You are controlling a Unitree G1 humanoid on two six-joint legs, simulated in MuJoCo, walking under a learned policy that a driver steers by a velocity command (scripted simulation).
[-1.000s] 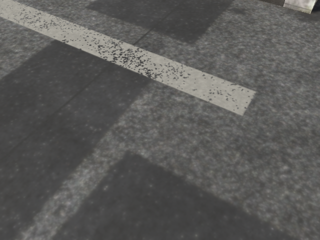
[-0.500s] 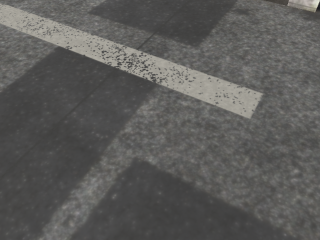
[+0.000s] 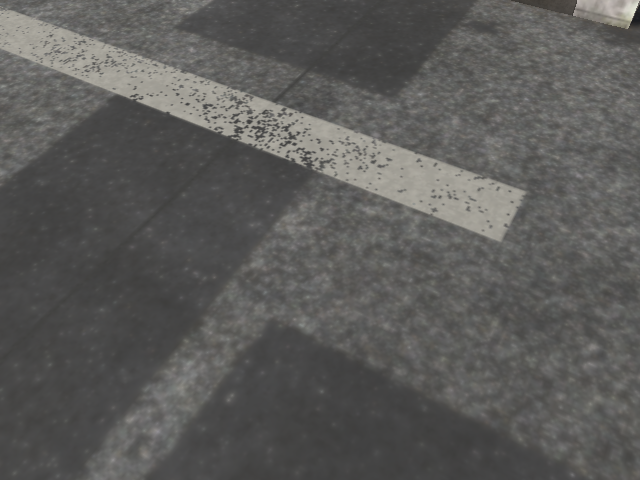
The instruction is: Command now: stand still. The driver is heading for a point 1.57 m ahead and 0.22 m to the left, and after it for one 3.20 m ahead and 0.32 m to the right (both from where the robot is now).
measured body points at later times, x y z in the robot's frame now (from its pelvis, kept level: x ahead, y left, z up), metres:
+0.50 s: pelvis +0.00 +0.01 +0.00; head +0.01 +0.01 +0.45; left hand +0.04 +0.26 -0.15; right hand +0.02 -0.24 -0.15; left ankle -0.03 +0.09 -0.74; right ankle +0.03 -0.15 -0.74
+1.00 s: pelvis +0.18 -0.10 +0.00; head +0.19 -0.11 +0.45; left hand +0.18 +0.16 -0.14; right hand +0.29 -0.35 -0.13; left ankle +0.15 +0.07 -0.63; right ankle +0.15 -0.19 -0.74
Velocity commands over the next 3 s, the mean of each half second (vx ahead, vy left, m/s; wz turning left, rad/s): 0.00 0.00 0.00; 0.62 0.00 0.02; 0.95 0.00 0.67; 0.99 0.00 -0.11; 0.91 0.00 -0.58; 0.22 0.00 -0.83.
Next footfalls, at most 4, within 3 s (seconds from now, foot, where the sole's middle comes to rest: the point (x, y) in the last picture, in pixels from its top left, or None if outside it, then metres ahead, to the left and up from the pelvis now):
0.84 right None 0.18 -0.19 -0.77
1.32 left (332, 431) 0.62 0.01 -0.77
1.78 right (330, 270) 1.07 0.01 -0.77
2.22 left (231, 179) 1.42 0.31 -0.77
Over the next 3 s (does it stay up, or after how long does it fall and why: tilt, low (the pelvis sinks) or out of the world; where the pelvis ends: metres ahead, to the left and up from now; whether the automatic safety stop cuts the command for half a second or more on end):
stays up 1.69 0.17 0.00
